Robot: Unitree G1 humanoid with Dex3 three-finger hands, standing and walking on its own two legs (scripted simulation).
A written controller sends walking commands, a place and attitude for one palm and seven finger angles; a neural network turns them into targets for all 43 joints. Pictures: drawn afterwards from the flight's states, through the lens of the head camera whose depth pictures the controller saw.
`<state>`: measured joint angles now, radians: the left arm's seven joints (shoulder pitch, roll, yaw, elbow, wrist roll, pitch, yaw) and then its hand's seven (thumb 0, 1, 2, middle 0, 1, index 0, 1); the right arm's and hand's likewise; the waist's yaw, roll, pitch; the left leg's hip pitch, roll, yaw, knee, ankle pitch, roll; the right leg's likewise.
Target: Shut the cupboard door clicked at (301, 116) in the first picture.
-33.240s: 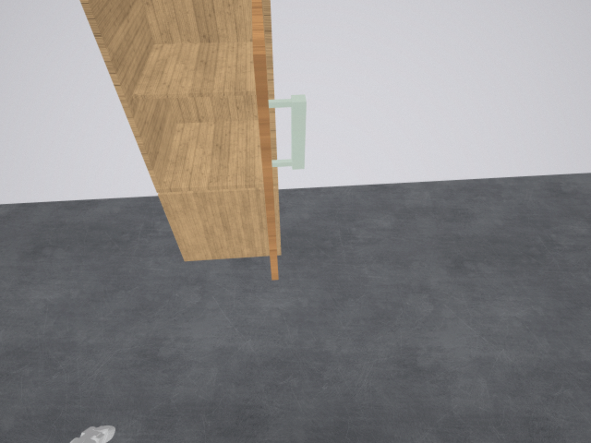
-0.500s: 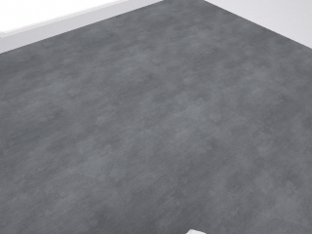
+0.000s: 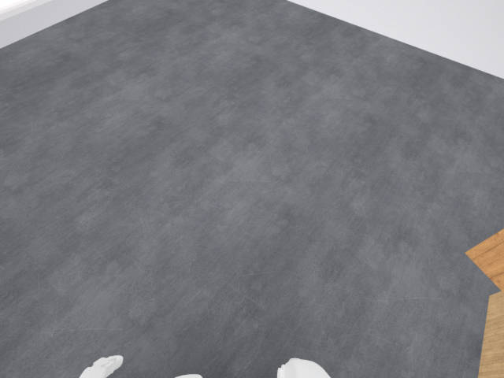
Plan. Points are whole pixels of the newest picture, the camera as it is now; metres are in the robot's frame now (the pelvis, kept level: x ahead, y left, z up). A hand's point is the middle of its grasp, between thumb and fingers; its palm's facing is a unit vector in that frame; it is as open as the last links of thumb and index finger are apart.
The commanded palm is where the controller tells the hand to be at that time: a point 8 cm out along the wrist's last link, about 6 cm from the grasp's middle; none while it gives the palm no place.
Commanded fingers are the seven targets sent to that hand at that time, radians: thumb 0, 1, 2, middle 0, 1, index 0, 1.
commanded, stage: turn to face it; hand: left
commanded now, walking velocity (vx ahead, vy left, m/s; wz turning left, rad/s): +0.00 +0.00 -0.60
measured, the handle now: out of the picture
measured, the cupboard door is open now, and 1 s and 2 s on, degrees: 61 61 61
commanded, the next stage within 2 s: take the last steps up to it in 1.58 s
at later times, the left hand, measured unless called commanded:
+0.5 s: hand (163, 343) +0.18 +0.17 -0.17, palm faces -0.29 -0.93 -0.23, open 7.4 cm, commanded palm none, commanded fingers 0.00 0.90 0.90 -0.20 -0.30 -0.20 -0.30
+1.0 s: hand (217, 293) +0.28 +0.08 -0.15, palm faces -0.58 -0.77 -0.28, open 7.4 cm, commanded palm none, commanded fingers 0.00 0.90 0.90 -0.20 -0.30 -0.20 -0.30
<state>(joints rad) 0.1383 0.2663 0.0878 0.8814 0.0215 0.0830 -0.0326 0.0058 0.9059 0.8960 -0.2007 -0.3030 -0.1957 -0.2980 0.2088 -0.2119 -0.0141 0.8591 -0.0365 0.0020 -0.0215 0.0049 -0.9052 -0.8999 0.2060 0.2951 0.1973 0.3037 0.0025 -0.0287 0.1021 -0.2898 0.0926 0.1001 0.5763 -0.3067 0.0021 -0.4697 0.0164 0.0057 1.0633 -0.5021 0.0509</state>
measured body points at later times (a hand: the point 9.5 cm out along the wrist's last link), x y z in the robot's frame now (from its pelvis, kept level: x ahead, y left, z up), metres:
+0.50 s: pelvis +0.04 +0.00 +0.00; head +0.10 -0.01 +0.44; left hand +0.20 +0.22 -0.15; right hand +0.06 -0.28 -0.13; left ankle +0.10 +0.11 -0.72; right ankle -0.02 -0.13 -0.74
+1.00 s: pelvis +0.06 -0.02 -0.01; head +0.09 -0.07 +0.44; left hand +0.31 +0.12 -0.13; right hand -0.06 -0.28 -0.16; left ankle +0.10 +0.11 -0.68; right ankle -0.02 -0.11 -0.73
